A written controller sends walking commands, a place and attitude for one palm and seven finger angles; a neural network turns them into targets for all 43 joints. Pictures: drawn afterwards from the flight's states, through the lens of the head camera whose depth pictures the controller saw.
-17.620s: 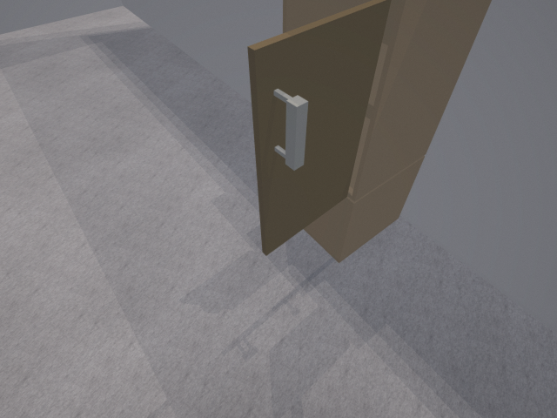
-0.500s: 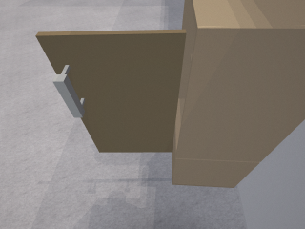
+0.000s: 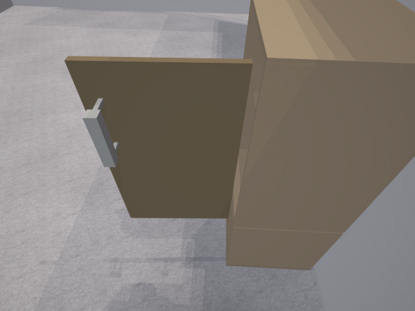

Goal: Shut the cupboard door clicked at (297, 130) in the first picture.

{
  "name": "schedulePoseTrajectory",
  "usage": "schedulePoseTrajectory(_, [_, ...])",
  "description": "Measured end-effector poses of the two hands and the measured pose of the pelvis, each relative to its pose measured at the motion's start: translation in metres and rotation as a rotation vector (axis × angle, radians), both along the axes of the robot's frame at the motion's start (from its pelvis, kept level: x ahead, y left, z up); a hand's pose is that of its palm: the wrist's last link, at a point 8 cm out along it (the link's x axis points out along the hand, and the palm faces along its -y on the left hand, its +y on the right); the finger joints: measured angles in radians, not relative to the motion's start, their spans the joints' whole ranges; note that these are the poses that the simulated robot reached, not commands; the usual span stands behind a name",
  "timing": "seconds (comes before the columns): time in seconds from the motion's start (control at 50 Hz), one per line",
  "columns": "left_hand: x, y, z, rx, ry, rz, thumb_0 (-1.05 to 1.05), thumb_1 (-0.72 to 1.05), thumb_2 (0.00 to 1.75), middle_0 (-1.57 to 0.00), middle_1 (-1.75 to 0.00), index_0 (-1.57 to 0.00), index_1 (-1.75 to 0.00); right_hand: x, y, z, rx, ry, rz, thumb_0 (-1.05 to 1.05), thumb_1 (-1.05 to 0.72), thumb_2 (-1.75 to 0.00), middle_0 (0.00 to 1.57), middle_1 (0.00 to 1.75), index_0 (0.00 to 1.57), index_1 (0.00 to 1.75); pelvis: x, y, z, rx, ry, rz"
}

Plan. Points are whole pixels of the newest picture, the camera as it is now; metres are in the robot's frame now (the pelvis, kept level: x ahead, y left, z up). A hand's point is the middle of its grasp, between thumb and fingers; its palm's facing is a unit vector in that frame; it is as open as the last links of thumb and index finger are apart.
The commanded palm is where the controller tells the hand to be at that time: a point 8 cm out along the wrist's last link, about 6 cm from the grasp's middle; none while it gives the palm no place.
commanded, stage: come to a stop and stand still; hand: left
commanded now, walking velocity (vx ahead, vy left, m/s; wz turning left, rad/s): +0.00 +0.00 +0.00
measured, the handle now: (105, 133) +0.45 +0.26 +0.10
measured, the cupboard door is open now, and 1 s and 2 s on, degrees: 93 93 93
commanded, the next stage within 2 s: look again from close up in 0.72 s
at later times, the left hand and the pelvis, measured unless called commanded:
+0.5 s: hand out of the picture +0.00 +0.21 -0.17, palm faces -0.01 -0.97 -0.22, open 7.4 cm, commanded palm none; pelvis -0.03 +0.02 +0.01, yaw -1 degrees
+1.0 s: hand out of the picture +0.00 +0.23 -0.17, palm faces -0.01 -0.97 -0.24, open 7.4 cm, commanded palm none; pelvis -0.02 +0.03 +0.01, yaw -1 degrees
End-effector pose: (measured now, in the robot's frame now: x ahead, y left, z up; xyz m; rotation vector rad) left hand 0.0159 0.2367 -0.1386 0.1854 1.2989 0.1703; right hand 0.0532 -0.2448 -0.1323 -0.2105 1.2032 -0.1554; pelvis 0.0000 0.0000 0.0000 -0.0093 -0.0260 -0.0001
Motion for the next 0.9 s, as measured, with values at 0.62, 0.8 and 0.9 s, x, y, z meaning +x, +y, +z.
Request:
schedulePoseTrajectory(0.62, [-0.025,0.027,0.0,-0.004,0.045,-0.029,0.01,0.91,0.89,-0.2,-0.3,-0.2,-0.29,-0.073,0.018,0.003,-0.005,0.159,-0.036,0.01,-0.9,-0.9,0.2,0.3,0.2,0.29,-0.028,0.022,0.006,0.001,-0.014,-0.011])
schedulePoseTrajectory(0.8, [-0.027,0.034,-0.001,-0.002,0.065,-0.024,0.01,0.91,0.89,-0.2,-0.3,-0.2,-0.29,-0.068,0.023,0.003,-0.009,0.157,-0.038,0.01,-0.9,-0.9,0.2,0.3,0.2,0.29,-0.027,0.028,0.006,0.002,-0.011,-0.012])
schedulePoseTrajectory(0.9, [-0.025,0.036,-0.002,0.0,0.067,-0.019,0.01,0.91,0.89,-0.2,-0.3,-0.2,-0.29,-0.058,0.023,0.004,-0.014,0.14,-0.032,0.01,-0.9,-0.9,0.2,0.3,0.2,0.29,-0.025,0.029,0.006,0.001,-0.014,-0.011])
